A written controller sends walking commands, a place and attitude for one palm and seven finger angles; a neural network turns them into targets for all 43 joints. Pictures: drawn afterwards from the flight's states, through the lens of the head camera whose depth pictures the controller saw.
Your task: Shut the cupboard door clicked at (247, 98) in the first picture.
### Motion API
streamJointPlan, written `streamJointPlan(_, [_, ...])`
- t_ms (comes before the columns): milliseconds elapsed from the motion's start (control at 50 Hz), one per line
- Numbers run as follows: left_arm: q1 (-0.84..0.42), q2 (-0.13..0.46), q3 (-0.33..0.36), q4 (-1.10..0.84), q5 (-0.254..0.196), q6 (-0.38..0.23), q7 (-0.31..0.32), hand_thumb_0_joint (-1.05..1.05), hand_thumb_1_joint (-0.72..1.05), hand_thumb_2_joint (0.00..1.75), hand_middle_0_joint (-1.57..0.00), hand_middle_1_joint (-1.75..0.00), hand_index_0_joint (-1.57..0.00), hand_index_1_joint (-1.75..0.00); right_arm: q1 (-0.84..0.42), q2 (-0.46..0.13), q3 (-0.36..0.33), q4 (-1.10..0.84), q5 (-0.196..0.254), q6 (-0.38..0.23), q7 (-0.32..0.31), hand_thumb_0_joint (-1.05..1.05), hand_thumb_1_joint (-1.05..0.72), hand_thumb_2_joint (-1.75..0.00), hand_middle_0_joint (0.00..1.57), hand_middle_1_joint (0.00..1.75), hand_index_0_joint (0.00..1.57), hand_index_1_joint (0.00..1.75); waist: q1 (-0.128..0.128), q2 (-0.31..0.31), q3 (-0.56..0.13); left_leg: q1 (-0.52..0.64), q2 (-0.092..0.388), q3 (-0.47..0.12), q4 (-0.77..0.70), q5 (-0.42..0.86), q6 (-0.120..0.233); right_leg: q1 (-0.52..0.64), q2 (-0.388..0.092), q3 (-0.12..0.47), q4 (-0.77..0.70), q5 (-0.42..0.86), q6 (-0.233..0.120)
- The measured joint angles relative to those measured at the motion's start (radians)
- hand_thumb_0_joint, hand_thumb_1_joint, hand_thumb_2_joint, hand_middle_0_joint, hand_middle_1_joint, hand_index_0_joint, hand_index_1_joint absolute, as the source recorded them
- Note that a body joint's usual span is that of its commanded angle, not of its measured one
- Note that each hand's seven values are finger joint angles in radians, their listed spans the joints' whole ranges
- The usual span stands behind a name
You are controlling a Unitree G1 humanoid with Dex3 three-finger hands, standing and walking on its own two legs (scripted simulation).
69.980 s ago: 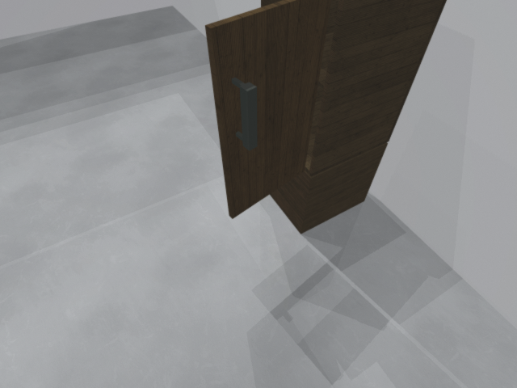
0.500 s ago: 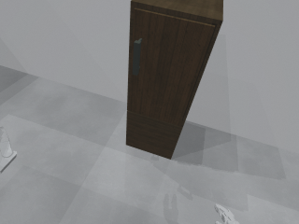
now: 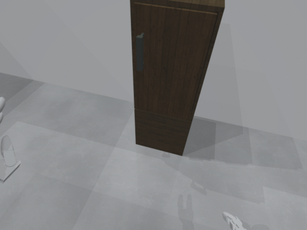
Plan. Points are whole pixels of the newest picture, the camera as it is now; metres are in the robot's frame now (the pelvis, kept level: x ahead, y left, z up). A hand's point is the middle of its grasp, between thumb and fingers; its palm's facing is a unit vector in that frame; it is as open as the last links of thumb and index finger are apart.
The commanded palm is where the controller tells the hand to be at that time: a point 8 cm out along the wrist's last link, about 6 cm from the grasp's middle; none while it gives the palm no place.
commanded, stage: let the arm hang, fingers relaxed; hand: left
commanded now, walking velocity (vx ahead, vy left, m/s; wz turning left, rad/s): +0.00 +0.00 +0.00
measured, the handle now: (141, 52) +0.85 +0.08 +0.06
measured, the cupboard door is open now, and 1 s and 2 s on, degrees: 0 0 0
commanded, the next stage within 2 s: look to check the result in 1.20 s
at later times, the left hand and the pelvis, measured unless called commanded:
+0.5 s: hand out of the picture +0.05 +0.21 -0.17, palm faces +0.11 -0.98 -0.17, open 6.8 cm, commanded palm none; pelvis +0.02 +0.03 +0.01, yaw +4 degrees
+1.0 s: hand out of the picture -0.03 +0.21 -0.16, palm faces +0.06 -0.99 -0.15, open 7.4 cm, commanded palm none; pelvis +0.02 +0.06 +0.02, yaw +1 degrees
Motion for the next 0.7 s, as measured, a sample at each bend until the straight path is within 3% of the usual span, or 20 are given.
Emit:
streamJointPlan(60, [-0.026,-0.019,-0.012,0.026,-0.002,-0.015,0.009,0.01,0.89,0.9,-0.21,-0.3,-0.21,-0.31,-0.007,-0.017,-0.009,0.037,0.006,0.015,0.003,0.01,-0.9,-0.9,0.21,0.3,0.2,0.3,0.026,0.009,0.0,-0.051,-0.015,-0.014,0.178,-0.049,-0.007,0.013,-0.006,0.0,-0.003,-0.004,-0.007])
streamJointPlan(100, [-0.038,-0.039,-0.012,0.053,-0.002,-0.023,0.017,0.01,0.89,0.9,-0.21,-0.3,-0.21,-0.31,-0.009,-0.029,-0.011,0.048,0.008,0.021,-0.001,0.01,-0.9,-0.9,0.21,0.3,0.2,0.3,0.033,0.007,-0.003,-0.045,-0.015,-0.002,0.173,-0.038,-0.008,0.032,-0.016,0.004,-0.02,-0.011,0.001])
streamJointPlan(120, [-0.07,-0.047,-0.028,0.109,0.02,-0.03,0.003,0.01,0.89,0.9,-0.21,-0.3,-0.21,-0.31,-0.01,-0.04,-0.021,0.062,0.008,0.007,0.016,0.01,-0.9,-0.9,0.21,0.3,0.2,0.3,0.03,0.012,-0.006,-0.046,-0.01,0.013,0.155,-0.037,-0.008,0.032,-0.026,-0.006,-0.019,-0.015,0.006])
streamJointPlan(140, [-0.122,-0.056,-0.062,0.196,0.039,-0.012,-0.025,0.01,0.89,0.9,-0.21,-0.3,-0.21,-0.31,-0.013,-0.058,-0.033,0.075,0.008,0.002,0.036,0.01,-0.9,-0.9,0.2,0.3,0.2,0.3,0.028,0.022,-0.009,-0.043,-0.009,0.022,0.12,-0.004,-0.007,0.025,-0.04,-0.019,0.0,-0.026,0.013])
streamJointPlan(180, [-0.22,-0.092,-0.149,0.409,0.047,0.067,-0.077,0.0,0.89,0.9,-0.2,-0.3,-0.2,-0.31,-0.023,-0.105,-0.041,0.08,0.008,0.022,0.055,0.01,-0.9,-0.9,0.2,0.3,0.2,0.3,0.027,0.064,-0.011,-0.02,-0.001,0.014,0.032,0.18,0.008,-0.006,-0.056,-0.042,0.077,-0.071,0.029])
streamJointPlan(220, [-0.289,-0.139,-0.234,0.654,0.052,0.143,-0.112,0.0,0.9,0.9,-0.2,-0.3,-0.2,-0.3,-0.055,-0.134,-0.041,0.11,-0.001,0.052,0.058,0.01,-0.9,-0.9,0.2,0.3,0.2,0.3,0.02,0.093,-0.014,-0.014,-0.006,0.009,0.035,0.077,0.011,-0.034,-0.066,-0.049,0.14,-0.102,0.039])
streamJointPlan(260, [-0.328,-0.185,-0.307,0.892,0.057,0.201,-0.137,0.0,0.91,0.9,-0.2,-0.3,-0.19,-0.3,-0.091,-0.127,-0.034,0.143,-0.008,0.082,0.055,0.01,-0.9,-0.9,0.2,0.3,0.2,0.3,0.009,0.081,0.001,-0.003,-0.017,0.017,0.04,0.02,0.009,-0.033,-0.078,-0.041,0.157,-0.104,0.043])
streamJointPlan(340, [-0.332,-0.274,-0.422,1.252,0.053,0.243,-0.164,0.01,0.91,0.9,-0.2,-0.3,-0.19,-0.3,-0.116,-0.073,-0.011,0.194,-0.011,0.097,0.053,0.01,-0.91,-0.9,0.2,0.3,0.2,0.3,-0.009,0.016,0.045,0.057,-0.024,0.033,-0.037,0.056,0.005,0.011,-0.082,-0.025,0.103,-0.097,0.049])
streamJointPlan(360, [-0.325,-0.296,-0.431,1.315,0.045,0.24,-0.162,0.01,0.92,0.9,-0.2,-0.3,-0.19,-0.3,-0.113,-0.058,-0.006,0.211,-0.01,0.096,0.051,0.01,-0.91,-0.9,0.2,0.3,0.2,0.3,-0.008,0.0,0.053,0.071,-0.023,0.034,-0.059,0.065,0.007,0.025,-0.078,-0.024,0.077,-0.084,0.05])
streamJointPlan(380, [-0.326,-0.304,-0.399,1.349,0.026,0.222,-0.141,-0.02,0.96,0.9,-0.2,-0.3,-0.2,-0.3,-0.104,-0.042,-0.003,0.229,-0.008,0.093,0.048,0.01,-0.91,-0.9,0.2,0.3,0.2,0.3,-0.003,-0.014,0.059,0.078,-0.02,0.028,-0.079,0.076,0.007,0.039,-0.073,-0.03,0.047,-0.069,0.049])
streamJointPlan(480, [-0.323,-0.256,-0.392,1.484,0.04,0.193,-0.14,-0.05,1.02,0.9,-0.21,-0.3,-0.2,-0.3,-0.068,0.002,-0.003,0.338,-0.005,0.102,0.037,0.0,-0.91,-0.9,0.2,0.3,0.2,0.3,0.032,-0.025,0.067,0.117,-0.009,0.019,-0.164,0.12,0.007,0.102,-0.051,-0.04,-0.092,0.004,0.047])
streamJointPlan(700, [-0.249,-0.266,-0.419,1.687,0.043,0.19,-0.142,-0.01,0.93,0.9,-0.2,-0.3,-0.2,-0.3,-0.008,-0.007,-0.018,0.469,0.007,0.094,0.025,0.0,-0.92,-0.9,0.2,0.3,0.2,0.3,0.03,0.019,0.067,0.19,-0.036,0.061,-0.266,0.161,0.037,0.153,-0.075,-0.001,-0.174,0.052,0.077])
